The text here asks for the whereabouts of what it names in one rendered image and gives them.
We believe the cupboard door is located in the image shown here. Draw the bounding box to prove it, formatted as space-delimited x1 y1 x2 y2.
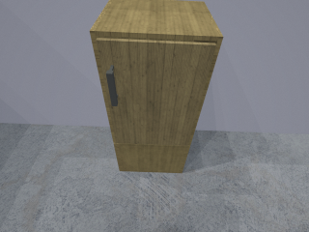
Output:
96 38 216 146

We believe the handle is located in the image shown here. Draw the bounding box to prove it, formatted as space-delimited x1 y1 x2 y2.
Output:
106 65 118 106

